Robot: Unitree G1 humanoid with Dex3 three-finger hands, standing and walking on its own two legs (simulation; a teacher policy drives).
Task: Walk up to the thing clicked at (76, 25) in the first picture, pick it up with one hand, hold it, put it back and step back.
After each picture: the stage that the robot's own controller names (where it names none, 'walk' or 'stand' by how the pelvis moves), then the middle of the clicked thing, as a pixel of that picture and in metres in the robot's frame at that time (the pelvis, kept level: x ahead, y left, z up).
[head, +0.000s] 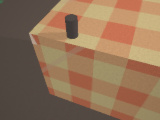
stand; (71, 27) +0.73 +0.09 -0.02
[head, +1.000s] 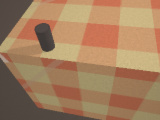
walk; (45, 38) +0.59 +0.19 +0.01
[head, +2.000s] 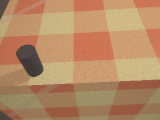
stand; (31, 61) +0.42 +0.24 +0.02
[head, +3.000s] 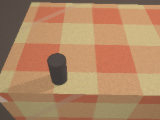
walk; (58, 69) +0.40 +0.13 +0.01
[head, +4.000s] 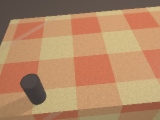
stand; (34, 89) +0.35 +0.21 -0.01
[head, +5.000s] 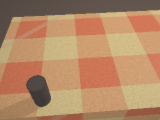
stand; (39, 91) +0.34 +0.19 -0.02
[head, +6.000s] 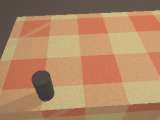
stand; (43, 86) +0.36 +0.18 -0.02
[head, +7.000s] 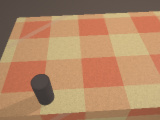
stand; (43, 90) +0.35 +0.18 -0.02
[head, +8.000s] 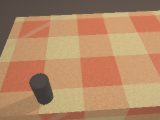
stand; (42, 89) +0.35 +0.18 -0.02
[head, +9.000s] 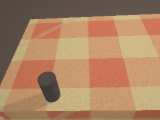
rise first; (49, 87) +0.36 +0.18 -0.01
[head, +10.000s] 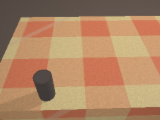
go down; (45, 85) +0.37 +0.17 +0.00
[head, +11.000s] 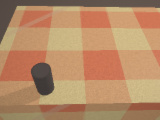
go down; (43, 79) +0.37 +0.17 +0.00
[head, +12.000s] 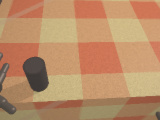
close in; (37, 75) +0.37 +0.17 +0.02
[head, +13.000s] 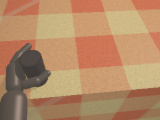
close; (34, 69) +0.38 +0.17 +0.05
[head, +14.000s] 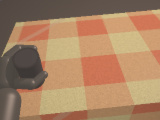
lift; (30, 69) +0.32 +0.17 +0.17
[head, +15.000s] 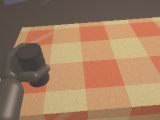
lift; (34, 66) +0.33 +0.17 +0.17
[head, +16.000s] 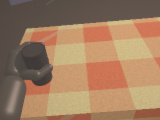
hold; (38, 65) +0.33 +0.16 +0.17
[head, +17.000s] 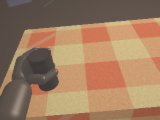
hold; (44, 70) +0.33 +0.14 +0.15
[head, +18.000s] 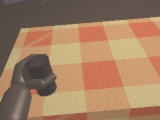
crouch; (42, 76) +0.33 +0.15 +0.12
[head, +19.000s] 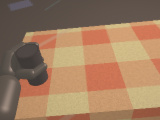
crouch; (33, 65) +0.34 +0.18 +0.17
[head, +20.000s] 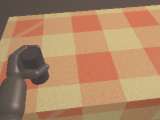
lower; (35, 66) +0.39 +0.17 +0.09
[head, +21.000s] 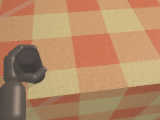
lower; (32, 66) +0.40 +0.17 +0.05
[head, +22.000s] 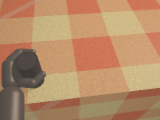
lower; (31, 71) +0.38 +0.18 +0.05
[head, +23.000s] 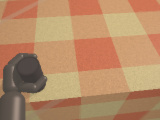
lower; (32, 75) +0.36 +0.18 +0.05
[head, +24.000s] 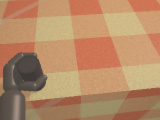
rest; (32, 74) +0.37 +0.18 +0.05
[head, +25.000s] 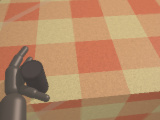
withdraw; (35, 79) +0.35 +0.17 +0.04
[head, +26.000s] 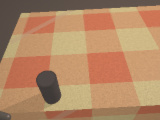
sink last; (49, 88) +0.34 +0.16 +0.02
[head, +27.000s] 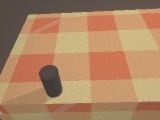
stand; (51, 81) +0.36 +0.17 +0.02
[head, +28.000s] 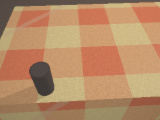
stand; (43, 79) +0.36 +0.17 +0.03
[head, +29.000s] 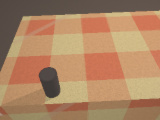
stand; (50, 83) +0.38 +0.16 -0.01
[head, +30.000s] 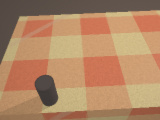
stand; (47, 91) +0.34 +0.16 -0.02
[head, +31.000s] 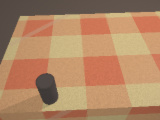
stand; (47, 89) +0.35 +0.16 -0.02
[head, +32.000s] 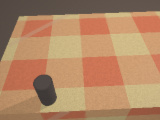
stand; (45, 90) +0.34 +0.17 -0.02
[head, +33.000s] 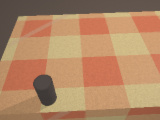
stand; (45, 90) +0.34 +0.17 -0.02
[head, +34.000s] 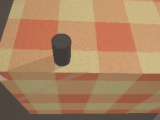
walk; (61, 50) +0.45 +0.10 +0.00
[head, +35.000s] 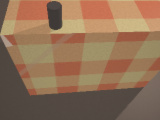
walk; (55, 16) +0.68 +0.17 -0.01
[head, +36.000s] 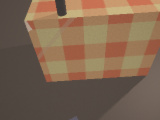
walk; (60, 6) +0.99 +0.22 +0.00
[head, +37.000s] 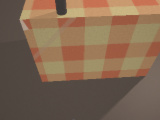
stand; (60, 4) +0.92 +0.16 -0.01
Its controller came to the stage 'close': yes
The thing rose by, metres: 0.22
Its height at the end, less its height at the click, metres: +0.00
